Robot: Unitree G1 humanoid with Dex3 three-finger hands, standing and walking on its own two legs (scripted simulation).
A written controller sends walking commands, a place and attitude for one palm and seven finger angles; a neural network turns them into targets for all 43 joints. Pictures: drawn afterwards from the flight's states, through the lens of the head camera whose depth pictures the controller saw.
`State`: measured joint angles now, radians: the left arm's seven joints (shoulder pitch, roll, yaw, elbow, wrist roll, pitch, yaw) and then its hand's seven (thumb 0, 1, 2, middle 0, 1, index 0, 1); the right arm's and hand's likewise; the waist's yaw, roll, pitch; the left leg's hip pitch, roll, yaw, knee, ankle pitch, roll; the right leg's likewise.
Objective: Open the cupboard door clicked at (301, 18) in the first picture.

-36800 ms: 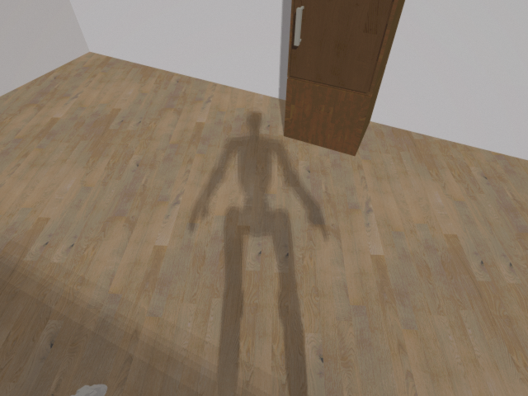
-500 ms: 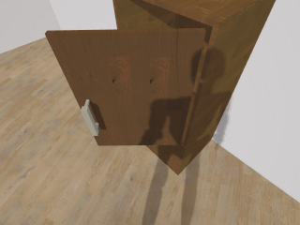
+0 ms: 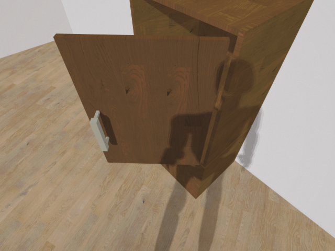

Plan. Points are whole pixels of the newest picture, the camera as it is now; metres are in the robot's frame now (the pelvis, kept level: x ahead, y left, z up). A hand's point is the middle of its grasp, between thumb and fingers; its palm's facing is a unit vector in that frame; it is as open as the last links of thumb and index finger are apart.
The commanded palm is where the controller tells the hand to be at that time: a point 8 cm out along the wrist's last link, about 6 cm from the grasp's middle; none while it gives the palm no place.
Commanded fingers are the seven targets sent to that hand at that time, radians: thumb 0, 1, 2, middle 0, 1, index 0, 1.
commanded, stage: look again from close up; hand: left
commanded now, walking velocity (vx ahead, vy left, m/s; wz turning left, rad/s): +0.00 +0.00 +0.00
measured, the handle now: (101, 131) +0.50 +0.27 -0.09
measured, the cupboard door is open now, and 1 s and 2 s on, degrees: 46 46 46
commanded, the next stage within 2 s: raise the hand with hooked fingers in 0.44 s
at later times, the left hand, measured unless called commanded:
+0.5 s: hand out of the picture +0.02 +0.19 -0.18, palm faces +0.01 -0.98 -0.20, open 7.4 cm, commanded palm none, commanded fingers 0.00 0.90 0.90 -0.20 -0.30 -0.20 -0.30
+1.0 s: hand out of the picture +0.12 +0.21 -0.10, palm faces +0.09 -1.00 +0.02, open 8.8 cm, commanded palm +0.12 +0.27 -0.07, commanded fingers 0.00 0.34 0.66 -0.24 -0.66 -0.24 -0.66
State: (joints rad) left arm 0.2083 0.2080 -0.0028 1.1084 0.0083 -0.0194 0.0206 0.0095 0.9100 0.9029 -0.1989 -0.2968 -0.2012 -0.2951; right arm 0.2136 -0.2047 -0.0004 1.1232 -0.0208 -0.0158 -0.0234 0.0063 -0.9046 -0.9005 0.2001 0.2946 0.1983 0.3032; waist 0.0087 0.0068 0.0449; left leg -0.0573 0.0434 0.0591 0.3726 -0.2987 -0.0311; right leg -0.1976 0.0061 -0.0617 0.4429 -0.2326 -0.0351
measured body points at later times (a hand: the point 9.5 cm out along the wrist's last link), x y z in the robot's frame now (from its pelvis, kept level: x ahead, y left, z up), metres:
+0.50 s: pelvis -0.01 +0.01 +0.00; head +0.01 +0.01 +0.45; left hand +0.02 +0.24 -0.16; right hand -0.01 -0.22 -0.16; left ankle -0.06 +0.13 -0.74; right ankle +0.00 -0.09 -0.74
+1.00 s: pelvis -0.06 +0.01 -0.11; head +0.00 +0.03 +0.33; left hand +0.11 +0.26 -0.09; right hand +0.21 -0.22 -0.13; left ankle -0.06 +0.13 -0.74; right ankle +0.00 -0.09 -0.74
